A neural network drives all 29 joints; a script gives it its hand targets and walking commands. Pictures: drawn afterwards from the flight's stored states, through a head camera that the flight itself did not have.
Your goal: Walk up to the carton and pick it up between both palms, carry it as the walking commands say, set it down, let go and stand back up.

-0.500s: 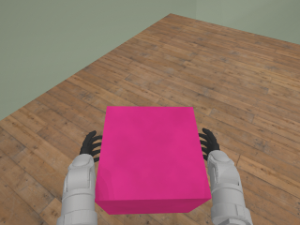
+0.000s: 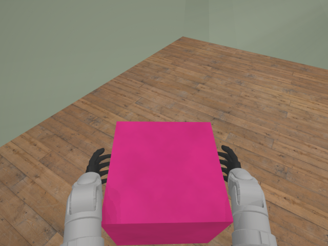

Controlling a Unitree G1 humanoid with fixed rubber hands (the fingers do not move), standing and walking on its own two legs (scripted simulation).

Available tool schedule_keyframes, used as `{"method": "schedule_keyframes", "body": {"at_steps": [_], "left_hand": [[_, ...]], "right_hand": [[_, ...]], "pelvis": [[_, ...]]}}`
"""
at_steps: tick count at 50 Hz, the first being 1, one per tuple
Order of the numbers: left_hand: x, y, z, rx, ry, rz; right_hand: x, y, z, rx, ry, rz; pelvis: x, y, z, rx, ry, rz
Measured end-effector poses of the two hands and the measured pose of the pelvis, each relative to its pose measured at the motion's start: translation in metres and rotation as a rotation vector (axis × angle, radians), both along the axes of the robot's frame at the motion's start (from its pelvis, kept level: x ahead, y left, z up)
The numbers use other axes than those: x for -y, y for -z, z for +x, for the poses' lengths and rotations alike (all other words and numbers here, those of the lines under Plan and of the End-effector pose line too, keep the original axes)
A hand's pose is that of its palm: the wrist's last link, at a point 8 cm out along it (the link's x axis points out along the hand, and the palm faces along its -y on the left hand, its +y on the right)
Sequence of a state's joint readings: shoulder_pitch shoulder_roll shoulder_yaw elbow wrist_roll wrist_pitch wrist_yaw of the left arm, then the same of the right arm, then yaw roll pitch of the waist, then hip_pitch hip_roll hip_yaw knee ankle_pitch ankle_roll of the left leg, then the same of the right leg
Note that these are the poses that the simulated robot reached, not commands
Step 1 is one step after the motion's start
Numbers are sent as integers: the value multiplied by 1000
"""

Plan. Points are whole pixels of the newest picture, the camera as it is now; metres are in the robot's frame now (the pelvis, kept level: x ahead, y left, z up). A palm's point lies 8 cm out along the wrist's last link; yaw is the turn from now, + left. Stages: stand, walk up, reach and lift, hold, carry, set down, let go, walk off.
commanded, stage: reach and lift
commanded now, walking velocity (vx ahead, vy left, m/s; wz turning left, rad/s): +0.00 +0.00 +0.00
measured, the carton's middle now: (163, 184) +0.31 +0.01 -0.03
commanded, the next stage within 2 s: hold in 0.88 s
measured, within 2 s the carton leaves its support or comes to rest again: neither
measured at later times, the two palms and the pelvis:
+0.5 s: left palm (95, 177) +0.28 +0.18 +0.04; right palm (235, 177) +0.29 -0.17 +0.04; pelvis +0.00 +0.01 +0.00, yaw +0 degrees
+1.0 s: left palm (94, 181) +0.27 +0.18 +0.04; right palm (236, 182) +0.27 -0.17 +0.04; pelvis +0.00 +0.00 +0.00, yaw +0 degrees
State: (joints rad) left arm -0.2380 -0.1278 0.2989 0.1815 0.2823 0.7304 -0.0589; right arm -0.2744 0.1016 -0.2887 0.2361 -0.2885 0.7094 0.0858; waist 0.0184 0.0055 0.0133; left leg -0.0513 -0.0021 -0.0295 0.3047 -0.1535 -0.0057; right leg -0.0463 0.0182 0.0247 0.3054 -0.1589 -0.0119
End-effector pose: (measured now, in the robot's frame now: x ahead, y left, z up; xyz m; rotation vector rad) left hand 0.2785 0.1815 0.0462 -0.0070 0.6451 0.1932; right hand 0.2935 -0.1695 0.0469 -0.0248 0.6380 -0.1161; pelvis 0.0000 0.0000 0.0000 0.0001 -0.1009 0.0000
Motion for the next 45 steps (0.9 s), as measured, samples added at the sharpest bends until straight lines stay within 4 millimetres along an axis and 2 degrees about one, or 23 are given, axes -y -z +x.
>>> {"method": "schedule_keyframes", "body": {"at_steps": [16,45], "left_hand": [[5,1,7,0,38,5],[2,4,-8,2,38,2]], "right_hand": [[5,2,-6,0,38,3],[3,4,-21,2,45,4]], "pelvis": [[-7,0,2,-4,5,-2],[-5,-1,2,12,2,0]]}}
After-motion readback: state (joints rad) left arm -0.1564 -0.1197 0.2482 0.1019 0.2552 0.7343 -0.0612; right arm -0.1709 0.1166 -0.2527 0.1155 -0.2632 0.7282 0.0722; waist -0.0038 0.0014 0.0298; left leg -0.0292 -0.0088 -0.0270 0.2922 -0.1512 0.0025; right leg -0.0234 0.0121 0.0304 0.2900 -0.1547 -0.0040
